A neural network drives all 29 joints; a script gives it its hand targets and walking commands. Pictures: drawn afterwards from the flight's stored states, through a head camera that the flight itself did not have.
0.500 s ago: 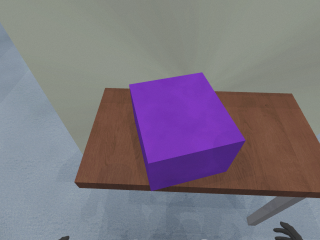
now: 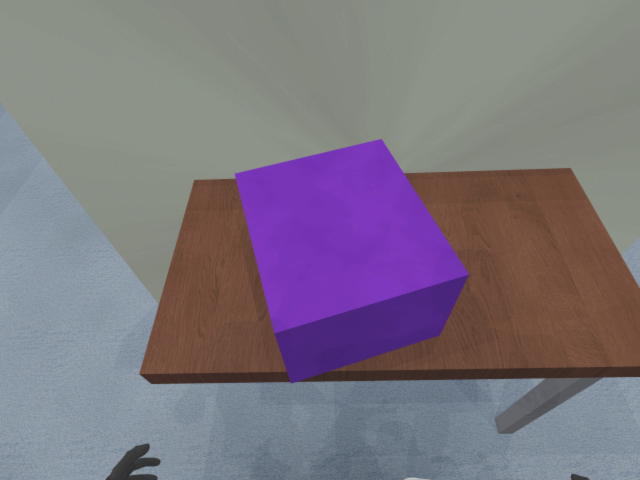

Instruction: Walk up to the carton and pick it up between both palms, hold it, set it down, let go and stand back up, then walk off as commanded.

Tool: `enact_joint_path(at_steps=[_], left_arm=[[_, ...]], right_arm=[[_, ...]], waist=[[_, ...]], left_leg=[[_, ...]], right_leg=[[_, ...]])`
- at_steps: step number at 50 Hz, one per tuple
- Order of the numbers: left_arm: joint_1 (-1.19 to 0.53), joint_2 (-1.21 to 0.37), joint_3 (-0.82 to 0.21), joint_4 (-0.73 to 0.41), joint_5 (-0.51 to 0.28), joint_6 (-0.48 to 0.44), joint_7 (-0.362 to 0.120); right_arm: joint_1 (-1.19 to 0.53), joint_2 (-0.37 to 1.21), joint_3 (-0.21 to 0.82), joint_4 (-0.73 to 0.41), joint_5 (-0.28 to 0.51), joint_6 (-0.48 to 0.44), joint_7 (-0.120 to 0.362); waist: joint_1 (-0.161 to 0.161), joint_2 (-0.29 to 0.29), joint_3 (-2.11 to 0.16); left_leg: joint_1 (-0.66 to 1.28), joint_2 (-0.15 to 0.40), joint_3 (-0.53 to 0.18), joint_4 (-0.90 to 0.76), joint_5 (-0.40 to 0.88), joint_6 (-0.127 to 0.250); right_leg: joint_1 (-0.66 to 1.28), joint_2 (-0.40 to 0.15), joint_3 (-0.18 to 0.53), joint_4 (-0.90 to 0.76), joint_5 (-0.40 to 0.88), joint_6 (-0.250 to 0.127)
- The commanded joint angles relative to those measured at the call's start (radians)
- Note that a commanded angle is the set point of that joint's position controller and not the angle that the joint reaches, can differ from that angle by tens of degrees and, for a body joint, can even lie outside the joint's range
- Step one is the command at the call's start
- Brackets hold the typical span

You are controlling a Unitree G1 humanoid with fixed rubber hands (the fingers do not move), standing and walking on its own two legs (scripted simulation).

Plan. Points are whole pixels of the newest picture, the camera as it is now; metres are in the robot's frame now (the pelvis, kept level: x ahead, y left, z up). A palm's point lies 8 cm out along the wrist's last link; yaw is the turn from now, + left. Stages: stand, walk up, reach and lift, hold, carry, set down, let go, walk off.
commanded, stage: walk up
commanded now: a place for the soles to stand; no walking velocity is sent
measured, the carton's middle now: (338, 255) +0.45 +0.02 -0.04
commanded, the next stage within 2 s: reach and lift in 1.36 s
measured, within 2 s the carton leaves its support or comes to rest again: neither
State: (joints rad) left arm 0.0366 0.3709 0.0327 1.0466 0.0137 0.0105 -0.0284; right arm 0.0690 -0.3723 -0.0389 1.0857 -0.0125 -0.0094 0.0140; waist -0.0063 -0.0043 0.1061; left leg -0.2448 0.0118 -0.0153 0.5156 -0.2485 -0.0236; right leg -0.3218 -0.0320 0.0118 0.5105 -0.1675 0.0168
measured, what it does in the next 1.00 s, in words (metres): shifts its weight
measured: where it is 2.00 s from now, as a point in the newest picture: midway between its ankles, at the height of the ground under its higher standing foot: outside the picture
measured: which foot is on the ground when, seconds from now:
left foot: down 0.00-1.00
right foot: down 0.00-1.00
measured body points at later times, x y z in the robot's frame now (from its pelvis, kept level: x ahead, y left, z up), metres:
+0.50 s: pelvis +0.05 -0.01 +0.00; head +0.07 +0.00 +0.45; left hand +0.16 +0.29 -0.12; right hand +0.14 -0.32 -0.12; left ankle +0.02 +0.14 -0.73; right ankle +0.07 -0.13 -0.73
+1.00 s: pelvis +0.06 -0.02 +0.01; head +0.07 -0.02 +0.45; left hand +0.18 +0.28 -0.12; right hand +0.15 -0.33 -0.12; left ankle +0.02 +0.14 -0.73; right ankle +0.07 -0.13 -0.73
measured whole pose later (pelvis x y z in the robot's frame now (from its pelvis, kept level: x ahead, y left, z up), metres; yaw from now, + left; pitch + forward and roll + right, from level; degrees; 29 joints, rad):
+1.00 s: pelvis +0.06 -0.02 +0.01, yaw -1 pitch -3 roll +0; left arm 0.09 0.35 0.04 1.05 0.01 0.01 -0.01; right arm 0.11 -0.34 -0.03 1.07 -0.02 -0.02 -0.01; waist -0.01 -0.01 0.05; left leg -0.06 0.06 0.00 0.41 -0.30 -0.06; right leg -0.18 0.01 0.01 0.49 -0.25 -0.01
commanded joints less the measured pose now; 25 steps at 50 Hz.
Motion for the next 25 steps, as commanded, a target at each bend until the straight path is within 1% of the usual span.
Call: enact_joint_path(at_steps=[1,2,3,4,5,6,7,8,9,10,11,12,13,14,15,16,17,18,19,20,21,22,23,24,25], left_arm=[[-0.061,0.224,0.043,-0.062,-0.005,-0.02,0.009],[-0.022,0.211,0.051,-0.06,0.013,-0.024,0.009],[-0.008,0.177,0.041,-0.053,0.007,-0.018,0.004],[-0.03,0.184,0.042,-0.052,0.013,-0.015,-0.005],[-0.037,0.2,0.049,-0.062,0.015,-0.016,-0.001],[-0.03,0.194,0.045,-0.048,0.018,-0.015,-0.002],[-0.025,0.204,0.053,-0.034,0.008,-0.021,0.001],[-0.026,0.205,0.047,-0.038,0.018,-0.021,-0.001],[-0.014,0.184,0.047,-0.046,0.005,-0.028,-0.002],[-0.013,0.176,0.047,-0.039,0.011,-0.033,0.002],[-0.012,0.179,0.044,-0.016,0.005,-0.027,0.002],[-0.022,0.165,0.045,-0.033,-0.001,-0.028,0.001],[-0.013,0.209,0.043,-0.032,0.003,-0.026,0.005],[-0.007,0.202,0.045,-0.027,-0.003,-0.027,0.008],[-0.012,0.2,0.045,-0.024,0.001,-0.032,0.007],[-0.003,0.177,0.036,-0.035,-0.002,-0.03,0.009],[-0.022,0.211,0.051,-0.022,-0.003,-0.028,0.011],[-0.007,0.193,0.04,-0.025,-0.007,-0.027,0.012],[-0.022,0.185,0.039,-0.025,-0.008,-0.032,0.015],[-0.028,0.18,0.041,-0.041,-0.011,-0.031,0.013],[-0.008,0.183,0.045,-0.028,-0.002,-0.03,0.016],[-0.003,0.18,0.044,-0.032,-0.007,-0.029,0.017],[-0.003,0.169,0.042,-0.041,-0.008,-0.03,0.02],[-0.006,0.181,0.043,-0.035,0.0,-0.028,0.017],[-0.008,0.178,0.045,-0.037,0.0,-0.027,0.017]], right_arm=[[-0.019,-0.207,-0.032,-0.064,0.002,-0.021,-0.014],[0.031,-0.214,-0.032,-0.065,0.001,-0.033,-0.013],[-0.025,-0.206,-0.028,-0.051,-0.009,-0.042,-0.013],[-0.005,-0.237,-0.039,-0.041,-0.01,-0.038,-0.011],[-0.022,-0.211,-0.033,-0.066,-0.012,-0.035,-0.014],[0.001,-0.219,-0.042,-0.052,-0.021,-0.035,-0.015],[0.005,-0.205,-0.029,-0.054,-0.012,-0.037,-0.014],[0.003,-0.207,-0.033,-0.062,-0.015,-0.043,-0.016],[0.014,-0.211,-0.032,-0.057,-0.024,-0.046,-0.016],[0.024,-0.202,-0.03,-0.06,-0.016,-0.05,-0.016],[0.007,-0.187,-0.031,-0.064,-0.015,-0.05,-0.018],[0.006,-0.196,-0.029,-0.057,-0.007,-0.049,-0.019],[0.02,-0.209,-0.028,-0.06,-0.002,-0.05,-0.021],[0.011,-0.197,-0.026,-0.059,-0.003,-0.049,-0.022],[0.037,-0.208,-0.042,-0.057,-0.012,-0.048,-0.025],[0.04,-0.199,-0.041,-0.053,-0.008,-0.049,-0.023],[0.036,-0.187,-0.035,-0.057,-0.009,-0.046,-0.028],[0.039,-0.215,-0.037,-0.066,-0.009,-0.045,-0.03],[0.031,-0.195,-0.036,-0.056,-0.004,-0.047,-0.031],[0.038,-0.197,-0.036,-0.068,-0.012,-0.043,-0.03],[0.041,-0.229,-0.05,-0.055,-0.01,-0.046,-0.033],[0.054,-0.209,-0.043,-0.068,-0.004,-0.045,-0.034],[0.037,-0.207,-0.04,-0.051,-0.004,-0.043,-0.032],[0.04,-0.2,-0.04,-0.058,-0.007,-0.042,-0.035],[0.048,-0.207,-0.053,-0.058,-0.009,-0.038,-0.036]], waist=[[-0.006,-0.078,-0.171],[-0.003,-0.038,-0.26],[0.034,-0.019,-0.23],[0.01,0.048,-0.195],[0.017,0.002,-0.15],[0.018,0.015,-0.107],[0.03,-0.002,-0.112],[0.009,-0.02,-0.114],[0.026,0.069,-0.137],[0.014,0.039,-0.137],[0.011,-0.005,-0.078],[0.016,-0.017,-0.078],[0.007,-0.077,-0.094],[0.02,-0.065,-0.055],[0.006,0.0,-0.125],[0.015,-0.003,-0.151],[-0.007,-0.049,-0.126],[0.005,0.012,-0.161],[0.006,-0.019,-0.165],[0.003,0.012,-0.133],[-0.008,0.026,-0.171],[0.003,0.024,-0.181],[0.007,0.07,-0.183],[0.005,0.013,-0.173],[-0.007,-0.014,-0.187]], left_leg=[[0.024,0.093,-0.062,-0.126,0.115,0.057],[0.032,0.113,-0.079,-0.187,-0.069,0.062],[-0.01,0.106,-0.087,-0.203,-0.178,0.06],[-0.019,0.09,-0.048,-0.204,-0.231,0.053],[-0.071,0.094,-0.075,-0.217,-0.283,0.063],[-0.099,0.096,-0.064,-0.236,-0.282,0.048],[-0.12,0.09,-0.074,-0.236,-0.239,0.054],[-0.079,0.084,-0.049,-0.189,-0.137,0.055],[-0.037,0.08,-0.028,-0.165,-0.05,0.059],[-0.041,0.091,-0.055,-0.172,0.011,0.055],[-0.04,0.093,-0.045,-0.176,0.029,0.046],[-0.033,0.086,-0.037,-0.18,0.013,0.043],[0.006,0.09,-0.039,-0.162,0.056,0.049],[0.028,0.101,-0.039,-0.169,0.086,0.041],[0.029,0.101,-0.032,-0.158,0.143,0.047],[0.046,0.095,-0.016,-0.15,0.157,0.04],[0.039,0.097,-0.026,-0.155,0.186,0.043],[0.089,0.107,-0.013,-0.14,0.194,0.052],[0.096,0.119,-0.022,-0.151,0.244,0.051],[0.071,0.112,-0.006,-0.154,0.24,0.049],[0.092,0.127,-0.028,-0.143,0.328,0.047],[0.1,0.118,-0.013,-0.133,0.348,0.043],[0.109,0.113,-0.002,-0.138,0.324,0.043],[0.128,0.11,0.012,-0.124,0.328,0.037],[0.161,0.124,0.014,-0.127,0.302,0.035]], right_leg=[[0.098,-0.102,0.102,-0.127,-0.063,-0.069],[0.18,-0.072,0.066,-0.103,-0.187,-0.073],[0.163,-0.07,0.08,-0.127,-0.23,-0.068],[0.137,-0.075,0.091,-0.13,-0.233,-0.068],[0.118,-0.072,0.091,-0.12,-0.323,-0.077],[0.13,-0.068,0.095,-0.135,-0.285,-0.075],[0.179,-0.071,0.122,-0.129,-0.274,-0.084],[0.141,-0.073,0.098,-0.135,-0.23,-0.077],[0.155,-0.086,0.113,-0.144,-0.156,-0.085],[0.156,-0.082,0.096,-0.132,-0.121,-0.076],[0.128,-0.078,0.084,-0.151,-0.126,-0.074],[0.133,-0.083,0.1,-0.151,-0.067,-0.084],[0.12,-0.094,0.108,-0.157,-0.052,-0.076],[0.111,-0.079,0.076,-0.146,0.008,-0.077],[0.167,-0.078,0.079,-0.11,0.056,-0.079],[0.171,-0.087,0.098,-0.127,0.09,-0.069],[0.172,-0.08,0.068,-0.12,0.043,-0.07],[0.166,-0.085,0.082,-0.116,0.089,-0.082],[0.181,-0.09,0.063,-0.089,0.188,-0.077],[0.182,-0.079,0.076,-0.09,0.197,-0.079],[0.216,-0.086,0.057,-0.07,0.274,-0.073],[0.215,-0.08,0.052,-0.07,0.263,-0.072],[0.2,-0.09,0.061,-0.071,0.267,-0.084],[0.182,-0.077,0.048,-0.073,0.277,-0.069],[0.16,-0.064,0.018,-0.061,0.271,-0.065]])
